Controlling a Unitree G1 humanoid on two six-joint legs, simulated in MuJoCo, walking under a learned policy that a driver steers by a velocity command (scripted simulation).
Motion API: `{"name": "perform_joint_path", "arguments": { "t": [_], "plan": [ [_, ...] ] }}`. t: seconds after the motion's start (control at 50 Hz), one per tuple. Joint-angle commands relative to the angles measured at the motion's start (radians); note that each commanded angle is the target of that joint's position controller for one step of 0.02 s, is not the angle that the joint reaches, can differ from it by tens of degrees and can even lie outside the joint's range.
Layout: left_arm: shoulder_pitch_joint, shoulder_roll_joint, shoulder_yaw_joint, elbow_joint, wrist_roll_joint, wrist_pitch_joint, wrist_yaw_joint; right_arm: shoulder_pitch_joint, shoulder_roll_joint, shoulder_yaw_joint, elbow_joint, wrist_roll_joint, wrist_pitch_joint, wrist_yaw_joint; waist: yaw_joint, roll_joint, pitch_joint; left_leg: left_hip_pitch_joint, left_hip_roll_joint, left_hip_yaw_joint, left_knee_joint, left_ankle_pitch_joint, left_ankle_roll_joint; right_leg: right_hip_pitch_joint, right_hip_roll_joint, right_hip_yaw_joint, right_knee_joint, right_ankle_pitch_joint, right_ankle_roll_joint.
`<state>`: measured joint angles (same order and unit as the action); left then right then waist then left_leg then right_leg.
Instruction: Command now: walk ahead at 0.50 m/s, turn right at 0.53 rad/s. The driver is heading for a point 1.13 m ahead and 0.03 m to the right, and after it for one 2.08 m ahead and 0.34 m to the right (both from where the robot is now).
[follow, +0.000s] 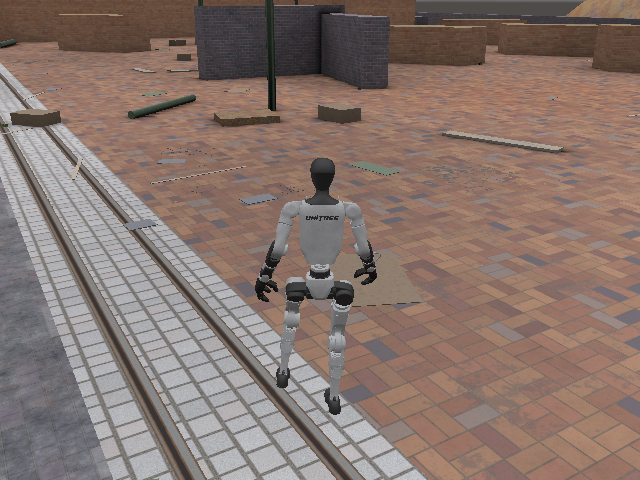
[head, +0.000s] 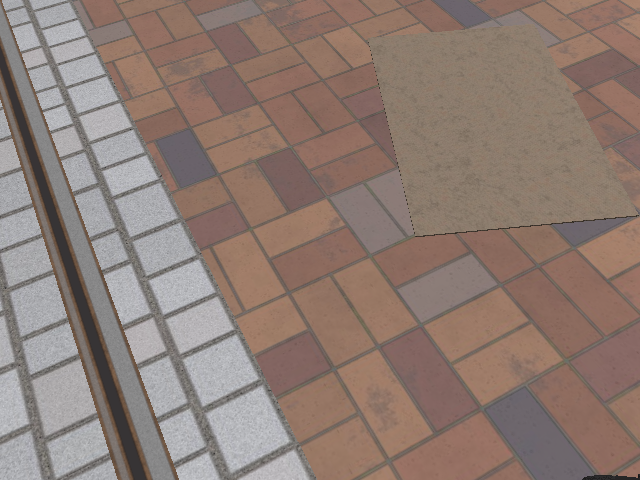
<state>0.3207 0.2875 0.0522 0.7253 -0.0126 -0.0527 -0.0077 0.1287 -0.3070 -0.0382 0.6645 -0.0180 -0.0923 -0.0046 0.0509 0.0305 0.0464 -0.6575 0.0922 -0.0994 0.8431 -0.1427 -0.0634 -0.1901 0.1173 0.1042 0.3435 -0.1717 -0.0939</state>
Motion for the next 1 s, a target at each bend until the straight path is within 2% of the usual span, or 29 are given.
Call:
{"name": "perform_joint_path", "arguments": {
  "t": [0.02,0.06,0.12,0.16,0.18,0.2,0.22,0.24,0.26,0.28,0.3,0.32,0.36,0.4,0.44,0.54,0.6,0.64,0.66,0.68,0.7,0.72,0.74,0.76,0.78,0.8,0.84,0.88,1.0],
  "plan": [
    [-0.016,0.18,0.05,-0.062,-0.009,-0.007,0.02,-0.074,-0.041,-0.007,-0.068,0.006,-0.013,0.004,0.005,-0.1,-0.041,0.155,-0.067,0.05,-0.204,0.203,-0.022,-0.109,-0.185,0.147,-0.11,0.148,-0.133],
    [0.022,0.186,0.053,-0.046,-0.014,0.001,0.023,-0.125,-0.054,-0.011,-0.08,0.019,-0.02,0.012,0.024,-0.109,-0.042,0.188,-0.089,0.039,-0.274,0.238,-0.019,-0.082,-0.202,0.192,-0.087,0.095,-0.122],
    [0.038,0.173,0.053,-0.038,-0.017,0.011,0.028,-0.131,-0.093,-0.028,-0.083,0.027,-0.032,0.022,0.009,-0.13,-0.048,0.209,-0.092,-0.001,-0.351,0.163,0.009,0.02,-0.239,0.289,-0.001,0.053,-0.1],
    [0.016,0.166,0.054,-0.044,-0.012,0.018,0.028,-0.062,-0.115,-0.043,-0.066,0.03,-0.04,0.022,-0.037,-0.155,-0.058,0.3,-0.091,0.011,-0.385,0.093,0.048,0.037,-0.243,0.327,0.072,0.077,-0.077],
    [0.012,0.137,0.044,-0.05,-0.008,0.018,0.025,0.024,-0.136,-0.057,-0.046,0.023,-0.044,0.016,-0.082,-0.147,-0.106,0.438,-0.076,0.017,-0.417,0.088,0.079,0.014,-0.201,0.303,0.163,0.105,-0.049],
    [0.018,0.074,0.021,-0.065,0.004,0.015,0.019,0.154,-0.183,-0.071,-0.036,0.006,-0.047,0.007,-0.139,-0.06,-0.233,0.672,0.072,-0.115,-0.401,0.023,0.143,-0.079,-0.143,0.23,0.412,0.016,-0.014],
    [0.152,0.006,-0.001,-0.094,-0.015,0.005,0.019,0.246,-0.269,-0.092,-0.008,-0.008,-0.033,0.006,-0.092,0.232,-0.355,0.997,0.301,-0.545,-0.465,-0.148,0.306,-0.419,0.007,0.08,0.742,-0.385,0.057],
    [0.163,0.099,0.011,-0.083,-0.031,0.002,0.022,0.256,-0.204,-0.084,0.001,0.019,-0.026,0.014,-0.105,0.243,-0.328,0.991,0.348,-0.725,-0.527,-0.392,0.329,-0.577,-0.072,0.077,0.903,-0.415,0.073],
    [0.061,0.167,0.031,-0.084,-0.028,0.007,0.024,0.212,-0.129,-0.064,-0.012,0.021,-0.022,0.011,-0.136,0.127,-0.198,0.881,0.294,-0.573,-0.548,-0.402,0.281,-0.61,-0.112,0.078,0.95,-0.317,0.082],
    [-0.008,0.17,0.035,-0.097,-0.016,0.012,0.025,0.165,-0.105,-0.054,-0.015,0.013,-0.016,0.01,-0.13,0.062,-0.122,0.77,0.247,-0.421,-0.554,-0.272,0.247,-0.588,-0.144,0.045,0.94,-0.241,0.089],
    [-0.047,0.158,0.037,-0.111,-0.005,0.012,0.022,0.134,-0.083,-0.046,-0.007,0.009,-0.012,0.009,-0.117,0.051,-0.066,0.682,0.205,-0.319,-0.574,-0.146,0.237,-0.571,-0.168,0.041,0.899,-0.191,0.094],
    [-0.054,0.142,0.04,-0.118,-0.008,0.015,0.016,0.119,-0.068,-0.04,0.0,0.003,-0.013,0.006,-0.096,0.072,-0.044,0.625,0.174,-0.237,-0.598,-0.064,0.225,-0.534,-0.192,0.036,0.866,-0.159,0.094],
    [-0.047,0.094,0.031,-0.123,-0.016,0.024,0.008,0.122,-0.062,-0.04,0.019,0.008,-0.019,0.007,-0.082,0.091,-0.034,0.572,0.146,-0.143,-0.639,0.014,0.232,-0.493,-0.205,0.009,0.817,-0.138,0.097],
    [-0.075,0.059,0.02,-0.137,-0.009,0.026,0.006,0.139,-0.085,-0.047,0.047,0.014,-0.026,0.012,-0.078,0.066,-0.021,0.553,0.153,-0.094,-0.672,0.088,0.261,-0.502,-0.205,0.005,0.735,-0.117,0.103],
    [-0.111,0.043,0.01,-0.147,-0.002,0.022,0.002,0.143,-0.109,-0.054,0.068,0.016,-0.026,0.015,-0.078,0.046,-0.018,0.567,0.158,-0.045,-0.688,0.159,0.277,-0.511,-0.207,0.002,0.622,-0.047,0.107],
    [-0.265,0.021,-0.007,-0.176,0.004,-0.008,-0.026,0.171,-0.142,-0.054,0.117,0.034,-0.005,0.011,-0.119,0.032,0.01,0.563,0.115,0.09,-0.667,0.355,0.24,-0.391,-0.177,-0.094,0.313,0.174,0.096],
    [-0.303,0.043,0.002,-0.195,0.007,-0.018,-0.036,0.22,-0.161,-0.054,0.157,0.044,0.013,0.009,-0.114,0.061,-0.019,0.628,0.131,0.086,-0.581,0.502,0.207,-0.308,-0.141,-0.104,0.218,0.166,0.064],
    [-0.191,0.086,0.025,-0.161,0.021,-0.022,-0.029,0.193,-0.174,-0.055,0.163,0.055,0.023,0.005,-0.029,0.067,-0.083,0.629,0.105,0.083,-0.441,0.623,0.168,-0.124,-0.1,-0.119,0.119,0.215,0.025],
    [-0.096,0.131,0.043,-0.131,0.033,-0.022,-0.019,0.2,-0.155,-0.047,0.163,0.051,0.021,0.004,0.018,0.045,-0.143,0.568,0.058,0.101,-0.312,0.596,0.133,0.052,-0.115,-0.114,0.082,0.368,-0.001],
    [0.026,0.208,0.058,-0.114,0.058,-0.016,-0.001,0.194,-0.096,-0.022,0.129,0.017,0.013,0.004,0.055,-0.065,-0.285,0.379,-0.007,0.127,-0.063,0.243,0.081,0.338,-0.311,0.054,0.18,0.822,-0.06],
    [0.013,0.216,0.045,-0.129,0.071,-0.001,0.005,0.386,0.003,0.014,0.157,0.011,0.015,0.014,-0.015,-0.285,-0.469,0.138,-0.116,0.069,0.274,-0.565,0.017,0.594,-0.596,0.343,0.216,1.072,-0.25],
    [0.029,0.166,0.043,-0.127,0.047,0.015,-0.001,0.377,-0.11,-0.016,0.195,0.04,0.027,0.012,0.035,-0.195,-0.521,0.139,-0.09,-0.046,0.364,-0.585,0.012,0.509,-0.558,0.329,0.172,0.894,-0.244],
    [-0.039,0.138,0.032,-0.123,0.03,0.017,-0.003,0.275,-0.14,-0.03,0.162,0.062,0.038,0.008,0.022,-0.17,-0.368,0.06,-0.061,-0.014,0.381,-0.547,0.01,0.405,-0.494,0.217,0.128,0.765,-0.203],
    [-0.107,0.104,0.022,-0.113,0.02,0.015,-0.003,0.231,-0.114,-0.027,0.156,0.055,0.053,-0.006,-0.011,-0.123,-0.27,0.042,-0.028,0.011,0.338,-0.484,0.001,0.285,-0.448,0.154,0.083,0.641,-0.167],
    [-0.161,0.076,0.014,-0.108,0.019,0.012,-0.005,0.225,-0.106,-0.032,0.16,0.041,0.075,-0.018,-0.04,-0.119,-0.202,0.086,-0.007,0.018,0.3,-0.431,-0.014,0.153,-0.423,0.101,0.033,0.546,-0.15],
    [-0.208,0.08,0.017,-0.102,0.031,0.009,-0.005,0.251,-0.09,-0.034,0.164,0.037,0.1,-0.027,-0.078,-0.144,-0.169,0.178,-0.002,0.03,0.283,-0.376,-0.029,0.021,-0.404,0.05,-0.021,0.477,-0.144],
    [-0.261,0.093,0.026,-0.093,0.045,0.003,-0.001,0.277,-0.067,-0.038,0.157,0.032,0.129,-0.041,-0.107,-0.17,-0.141,0.246,-0.016,0.066,0.263,-0.32,-0.043,-0.094,-0.4,-0.015,-0.078,0.391,-0.159],
    [-0.273,0.102,0.033,-0.076,0.043,0.003,0.011,0.243,-0.064,-0.044,0.13,0.028,0.142,-0.043,-0.104,-0.167,-0.128,0.24,-0.004,0.071,0.209,-0.263,-0.033,-0.114,-0.41,-0.056,-0.103,0.294,-0.16],
    [-0.265,0.142,0.049,-0.029,0.025,0.033,0.038,0.111,-0.073,-0.048,0.05,0.026,0.153,-0.011,-0.065,-0.145,-0.116,0.274,0.008,0.107,0.004,-0.182,0.015,-0.058,-0.449,-0.106,-0.11,0.111,-0.145]
  ]
}}
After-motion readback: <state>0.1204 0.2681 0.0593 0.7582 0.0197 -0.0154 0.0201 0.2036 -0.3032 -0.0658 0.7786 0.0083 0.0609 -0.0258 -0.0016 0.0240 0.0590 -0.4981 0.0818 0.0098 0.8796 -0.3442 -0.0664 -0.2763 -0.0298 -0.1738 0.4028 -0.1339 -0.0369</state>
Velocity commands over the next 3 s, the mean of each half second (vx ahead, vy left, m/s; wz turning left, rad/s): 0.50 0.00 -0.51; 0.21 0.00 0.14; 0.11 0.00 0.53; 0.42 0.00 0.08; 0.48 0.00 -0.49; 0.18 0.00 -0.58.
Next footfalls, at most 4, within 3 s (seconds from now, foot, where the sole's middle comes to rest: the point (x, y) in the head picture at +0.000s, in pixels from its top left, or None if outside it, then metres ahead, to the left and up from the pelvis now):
0.20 left None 0.30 0.15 -0.78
0.66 right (448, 465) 0.49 -0.17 -0.78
1.12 left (323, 456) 0.50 0.08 -0.78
1.58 right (428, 426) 0.57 -0.14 -0.78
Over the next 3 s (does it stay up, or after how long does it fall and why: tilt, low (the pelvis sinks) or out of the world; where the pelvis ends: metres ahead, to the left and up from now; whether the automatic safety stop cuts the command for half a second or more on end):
stays up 1.11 0.00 -0.02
